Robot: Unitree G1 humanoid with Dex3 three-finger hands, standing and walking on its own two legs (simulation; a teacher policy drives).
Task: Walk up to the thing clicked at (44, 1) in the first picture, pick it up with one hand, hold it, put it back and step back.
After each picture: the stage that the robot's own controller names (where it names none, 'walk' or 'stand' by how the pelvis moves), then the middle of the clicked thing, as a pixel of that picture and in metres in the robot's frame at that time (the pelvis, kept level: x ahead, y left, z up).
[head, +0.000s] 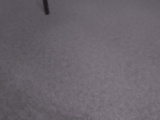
stand; (46, 6) +2.11 +0.53 -0.66
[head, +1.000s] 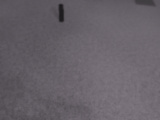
walk; (61, 13) +2.02 +0.23 -0.63
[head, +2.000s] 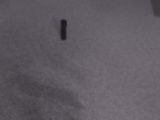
walk; (63, 30) +1.45 +0.18 -0.65
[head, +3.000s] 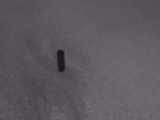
walk; (61, 61) +1.00 +0.19 -0.65
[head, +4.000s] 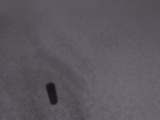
walk; (52, 94) +0.67 +0.22 -0.64
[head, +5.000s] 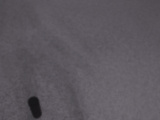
walk; (35, 108) +0.47 +0.25 -0.62
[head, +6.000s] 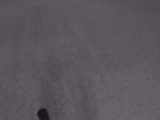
stand; out of the picture +0.48 +0.28 -0.65
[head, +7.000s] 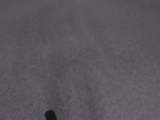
stand; out of the picture +0.46 +0.24 -0.65
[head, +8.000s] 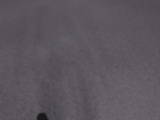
stand; out of the picture +0.45 +0.29 -0.66
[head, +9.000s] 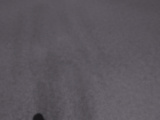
stand; out of the picture +0.44 +0.31 -0.66
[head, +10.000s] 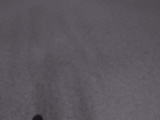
stand; out of the picture +0.43 +0.32 -0.66
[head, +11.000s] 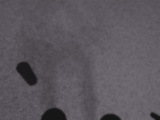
go down; (28, 75) +0.47 +0.32 -0.46
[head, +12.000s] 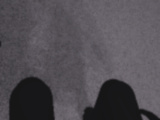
go down; out of the picture +0.48 +0.39 -0.25
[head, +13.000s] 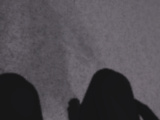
close in; out of the picture +0.46 +0.41 -0.20
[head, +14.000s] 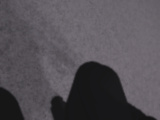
close; out of the picture +0.43 +0.44 -0.16
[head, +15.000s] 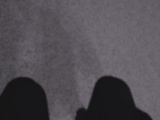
lift; out of the picture +0.37 +0.37 -0.06
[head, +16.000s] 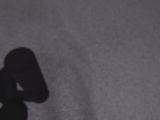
lift; (32, 81) +0.33 +0.17 +0.05
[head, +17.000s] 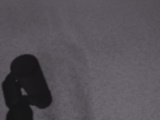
hold; (35, 86) +0.33 +0.16 +0.03
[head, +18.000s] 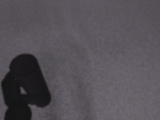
hold; (35, 85) +0.33 +0.17 +0.03
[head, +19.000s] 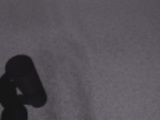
crouch; (30, 85) +0.33 +0.19 +0.02
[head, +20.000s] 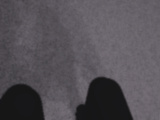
crouch; out of the picture +0.46 +0.36 -0.06
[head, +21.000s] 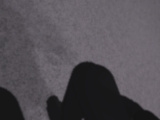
lower; out of the picture +0.41 +0.41 -0.17
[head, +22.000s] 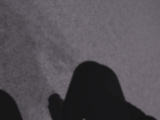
lower; out of the picture +0.41 +0.43 -0.16
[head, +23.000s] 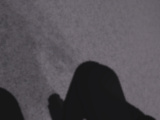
lower; out of the picture +0.41 +0.42 -0.16
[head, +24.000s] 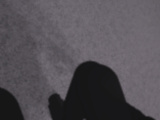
lower; out of the picture +0.41 +0.42 -0.16
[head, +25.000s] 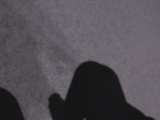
loosen; out of the picture +0.42 +0.42 -0.16
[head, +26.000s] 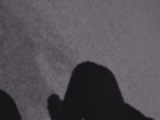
withdraw; out of the picture +0.42 +0.42 -0.17
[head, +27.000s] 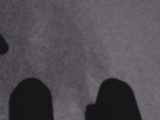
walk; out of the picture +0.47 +0.36 -0.25
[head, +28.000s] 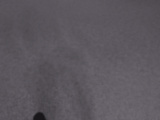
stand; out of the picture +0.43 +0.26 -0.60
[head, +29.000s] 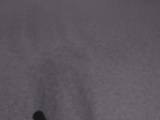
stand; out of the picture +0.43 +0.28 -0.60
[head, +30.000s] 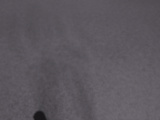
stand; out of the picture +0.43 +0.28 -0.60
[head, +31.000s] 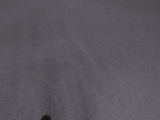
stand; out of the picture +0.44 +0.27 -0.66
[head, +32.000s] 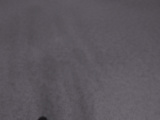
stand; out of the picture +0.42 +0.28 -0.66
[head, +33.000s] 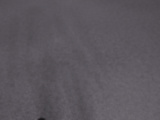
walk; out of the picture +0.42 +0.29 -0.66
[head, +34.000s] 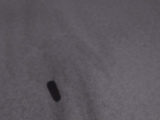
walk; (54, 91) +0.61 +0.28 -0.64
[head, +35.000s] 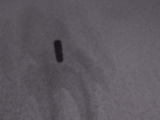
walk; (58, 51) +0.98 +0.22 -0.63
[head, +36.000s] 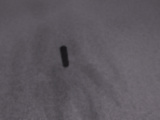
stand; (64, 57) +1.08 +0.23 -0.64
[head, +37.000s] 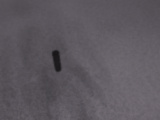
stand; (57, 61) +1.05 +0.24 -0.66
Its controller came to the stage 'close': yes
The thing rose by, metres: 0.67
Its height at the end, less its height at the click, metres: +0.00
